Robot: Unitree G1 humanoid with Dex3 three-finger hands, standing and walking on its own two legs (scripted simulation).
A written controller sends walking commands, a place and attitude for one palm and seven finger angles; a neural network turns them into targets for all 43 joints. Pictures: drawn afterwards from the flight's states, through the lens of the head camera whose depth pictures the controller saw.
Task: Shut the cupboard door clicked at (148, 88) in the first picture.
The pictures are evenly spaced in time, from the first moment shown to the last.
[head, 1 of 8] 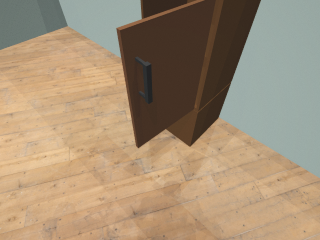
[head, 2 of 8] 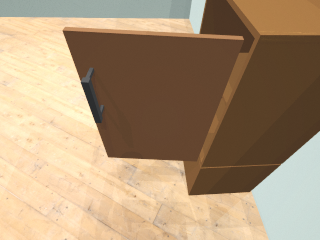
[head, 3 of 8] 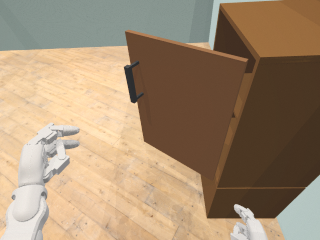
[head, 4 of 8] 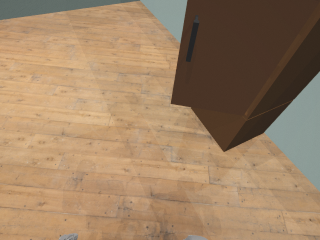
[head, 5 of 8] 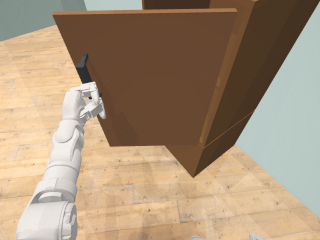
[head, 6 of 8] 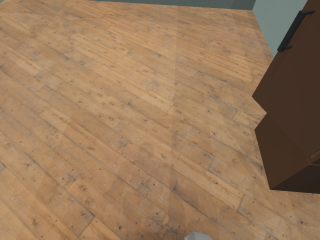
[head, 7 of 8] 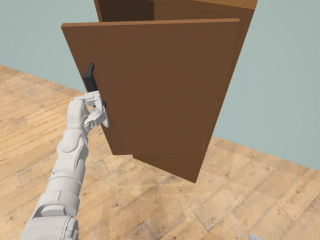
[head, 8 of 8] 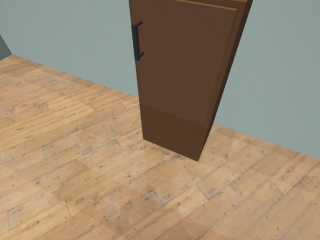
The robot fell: no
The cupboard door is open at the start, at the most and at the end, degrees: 84 84 0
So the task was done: yes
